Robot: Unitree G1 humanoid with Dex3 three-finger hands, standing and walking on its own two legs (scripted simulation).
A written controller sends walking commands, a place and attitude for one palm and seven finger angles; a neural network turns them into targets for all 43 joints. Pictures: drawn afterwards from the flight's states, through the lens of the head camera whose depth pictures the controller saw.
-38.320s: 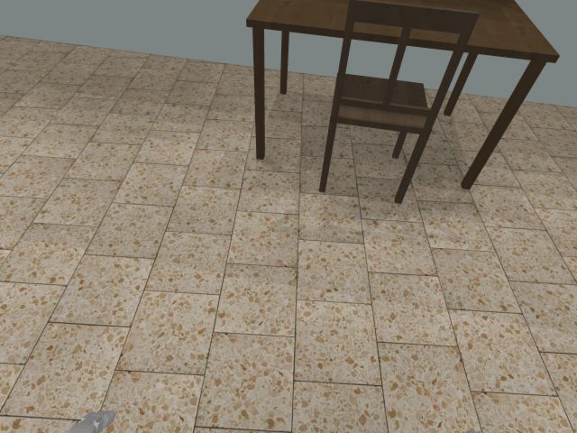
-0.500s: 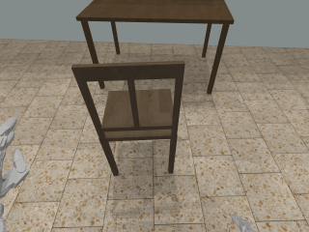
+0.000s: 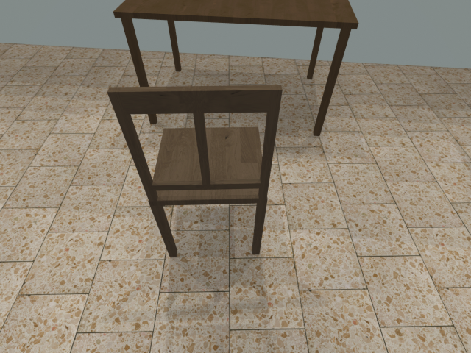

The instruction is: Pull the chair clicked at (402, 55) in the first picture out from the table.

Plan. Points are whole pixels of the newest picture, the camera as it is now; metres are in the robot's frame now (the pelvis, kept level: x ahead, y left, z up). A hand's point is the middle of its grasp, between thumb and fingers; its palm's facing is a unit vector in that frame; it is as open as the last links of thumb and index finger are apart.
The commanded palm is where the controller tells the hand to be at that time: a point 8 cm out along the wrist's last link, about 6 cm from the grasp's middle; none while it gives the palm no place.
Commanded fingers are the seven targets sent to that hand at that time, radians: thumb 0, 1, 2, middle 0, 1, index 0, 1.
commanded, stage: let the arm hang, fingers relaxed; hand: left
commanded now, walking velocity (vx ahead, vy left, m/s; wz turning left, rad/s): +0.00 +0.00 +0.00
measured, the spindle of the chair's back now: (202, 151) +0.66 +0.13 -0.11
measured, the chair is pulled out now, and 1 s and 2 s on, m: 0.73 0.73 0.73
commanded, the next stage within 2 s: look to check the result in 0.56 s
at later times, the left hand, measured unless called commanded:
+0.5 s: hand out of the picture -0.02 +0.14 -0.17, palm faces +0.03 -0.99 -0.13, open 7.3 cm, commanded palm none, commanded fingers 0.00 0.90 0.90 -0.20 -0.30 -0.20 -0.30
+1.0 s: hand out of the picture -0.01 +0.15 -0.17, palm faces +0.03 -0.99 -0.17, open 7.3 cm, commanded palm none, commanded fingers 0.00 0.90 0.90 -0.20 -0.30 -0.20 -0.30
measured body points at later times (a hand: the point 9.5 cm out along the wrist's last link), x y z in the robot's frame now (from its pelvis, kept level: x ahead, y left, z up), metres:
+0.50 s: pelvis +0.00 +0.00 +0.00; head +0.01 +0.00 +0.45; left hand -0.02 +0.19 -0.16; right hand -0.05 -0.20 -0.16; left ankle +0.01 +0.12 -0.74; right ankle +0.01 -0.11 -0.74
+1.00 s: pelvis +0.00 +0.00 +0.00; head +0.02 -0.01 +0.45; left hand -0.01 +0.20 -0.16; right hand -0.03 -0.20 -0.16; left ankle +0.01 +0.12 -0.74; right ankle +0.01 -0.11 -0.74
